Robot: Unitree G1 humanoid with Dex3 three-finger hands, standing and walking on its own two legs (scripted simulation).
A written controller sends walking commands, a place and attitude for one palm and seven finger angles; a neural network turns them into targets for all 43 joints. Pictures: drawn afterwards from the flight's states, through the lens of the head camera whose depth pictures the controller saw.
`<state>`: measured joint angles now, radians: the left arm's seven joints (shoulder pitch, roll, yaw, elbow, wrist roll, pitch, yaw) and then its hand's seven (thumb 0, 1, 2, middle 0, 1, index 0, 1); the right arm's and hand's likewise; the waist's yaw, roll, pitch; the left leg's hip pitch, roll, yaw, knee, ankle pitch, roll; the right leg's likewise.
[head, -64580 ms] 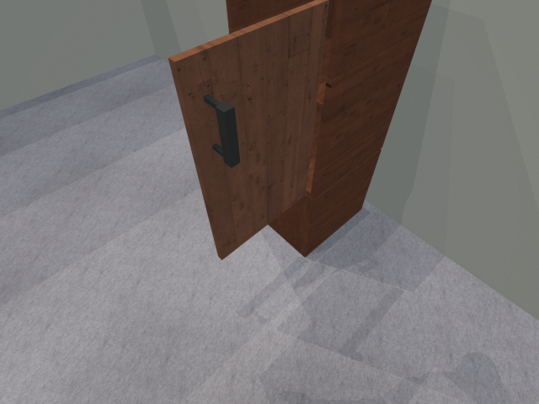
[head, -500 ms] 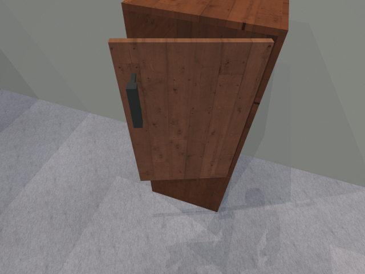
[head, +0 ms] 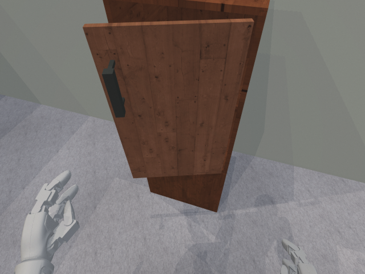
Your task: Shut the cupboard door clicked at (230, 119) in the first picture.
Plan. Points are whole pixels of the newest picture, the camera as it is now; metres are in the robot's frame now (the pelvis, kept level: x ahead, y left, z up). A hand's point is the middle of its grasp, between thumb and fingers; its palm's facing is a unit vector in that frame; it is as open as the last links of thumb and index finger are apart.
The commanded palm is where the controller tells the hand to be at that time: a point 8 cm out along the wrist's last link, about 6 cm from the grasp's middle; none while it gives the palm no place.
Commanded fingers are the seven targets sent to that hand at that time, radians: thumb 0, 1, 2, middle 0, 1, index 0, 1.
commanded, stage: raise the hand and make a fist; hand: left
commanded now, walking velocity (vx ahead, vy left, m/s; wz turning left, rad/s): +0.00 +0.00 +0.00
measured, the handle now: (116, 89) +0.50 +0.18 +0.16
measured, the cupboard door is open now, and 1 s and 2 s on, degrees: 22 22 22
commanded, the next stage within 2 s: bring the fist close to the handle in 1.68 s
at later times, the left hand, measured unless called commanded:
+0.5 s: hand (70, 230) +0.20 +0.22 +0.06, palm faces +0.07 -1.00 -0.03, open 4.6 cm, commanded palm +0.15 +0.27 +0.06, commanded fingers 0.00 0.90 0.90 -0.88 -1.04 -0.88 -1.04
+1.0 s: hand (53, 205) +0.22 +0.23 +0.12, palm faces +0.09 -0.99 -0.04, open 3.1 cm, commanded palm +0.19 +0.28 +0.13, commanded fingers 0.00 0.90 0.90 -1.30 -1.50 -1.30 -1.50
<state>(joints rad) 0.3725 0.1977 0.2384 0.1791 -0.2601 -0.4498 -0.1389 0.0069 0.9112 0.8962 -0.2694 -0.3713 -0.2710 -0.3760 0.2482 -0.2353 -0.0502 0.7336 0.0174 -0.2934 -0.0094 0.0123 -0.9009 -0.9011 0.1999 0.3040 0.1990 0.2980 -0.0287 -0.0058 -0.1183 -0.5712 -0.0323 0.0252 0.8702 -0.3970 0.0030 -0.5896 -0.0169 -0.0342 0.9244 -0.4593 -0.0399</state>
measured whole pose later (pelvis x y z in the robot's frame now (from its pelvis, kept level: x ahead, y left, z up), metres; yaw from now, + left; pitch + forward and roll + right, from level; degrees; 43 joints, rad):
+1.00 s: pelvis +0.01 +0.04 +0.01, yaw +1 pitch +5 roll -2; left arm 0.39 0.24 0.17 -0.24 -0.29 -0.14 -0.16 0.02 0.90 0.90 -1.16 -1.35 -1.17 -1.35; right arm 0.25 -0.23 0.06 0.52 0.03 -0.25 -0.06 0.02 -0.90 -0.90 0.20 0.30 0.20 0.30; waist 0.04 0.04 -0.09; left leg -0.50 -0.03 -0.02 0.84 -0.42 0.04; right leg -0.46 0.00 -0.06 0.78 -0.40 0.00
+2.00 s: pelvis +0.00 +0.00 +0.03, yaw +1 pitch -1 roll +0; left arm 0.16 0.20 0.12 -0.15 -0.24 0.00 -0.10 0.02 0.90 0.90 -1.30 -1.50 -1.31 -1.50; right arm 0.23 -0.25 0.05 0.61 0.04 -0.24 -0.08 0.02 -0.90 -0.90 0.20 0.30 0.20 0.30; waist 0.04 0.06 -0.04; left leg -0.31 -0.02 -0.03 0.64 -0.33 0.01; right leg -0.29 0.01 -0.07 0.64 -0.34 -0.04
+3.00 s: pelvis +0.01 +0.01 +0.03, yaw -2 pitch +4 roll +0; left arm -0.46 0.17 0.16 0.52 -0.15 -0.07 0.05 0.02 0.90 0.90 -1.30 -1.50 -1.30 -1.50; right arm 0.29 -0.25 0.02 0.65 0.04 -0.07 -0.04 0.01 -0.90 -0.90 0.20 0.30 0.20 0.30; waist -0.03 0.04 -0.06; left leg -0.36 -0.01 0.02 0.61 -0.32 0.02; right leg -0.37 0.02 -0.02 0.62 -0.32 -0.03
